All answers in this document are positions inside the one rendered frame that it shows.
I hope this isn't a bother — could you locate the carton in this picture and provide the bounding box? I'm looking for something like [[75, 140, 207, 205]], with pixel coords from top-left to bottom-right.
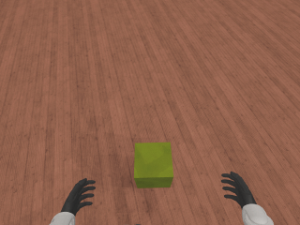
[[134, 142, 173, 188]]

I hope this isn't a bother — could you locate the robot left hand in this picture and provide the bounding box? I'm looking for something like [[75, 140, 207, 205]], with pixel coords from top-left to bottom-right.
[[61, 178, 96, 217]]

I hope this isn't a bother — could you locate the robot right hand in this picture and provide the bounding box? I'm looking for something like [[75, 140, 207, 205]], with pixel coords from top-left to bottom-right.
[[221, 172, 256, 210]]

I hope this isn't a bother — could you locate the robot right forearm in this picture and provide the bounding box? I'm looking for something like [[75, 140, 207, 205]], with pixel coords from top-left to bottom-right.
[[242, 203, 274, 225]]

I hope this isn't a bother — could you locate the robot left forearm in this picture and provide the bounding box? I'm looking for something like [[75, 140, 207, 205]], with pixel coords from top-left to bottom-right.
[[49, 212, 76, 225]]

